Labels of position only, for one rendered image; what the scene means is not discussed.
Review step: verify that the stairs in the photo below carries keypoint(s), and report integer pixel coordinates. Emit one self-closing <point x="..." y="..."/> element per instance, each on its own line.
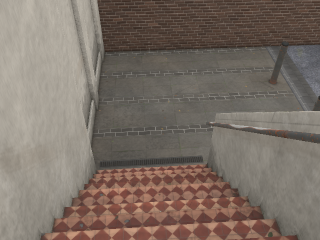
<point x="184" y="202"/>

